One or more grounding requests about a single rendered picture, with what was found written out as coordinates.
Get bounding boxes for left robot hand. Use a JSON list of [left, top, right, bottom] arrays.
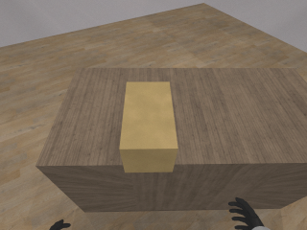
[[49, 219, 71, 230]]

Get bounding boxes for pedestal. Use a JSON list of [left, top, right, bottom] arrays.
[[35, 67, 307, 213]]

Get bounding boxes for right robot hand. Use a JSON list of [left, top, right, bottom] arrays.
[[228, 197, 264, 230]]

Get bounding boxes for carton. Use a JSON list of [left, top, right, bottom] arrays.
[[119, 81, 178, 173]]

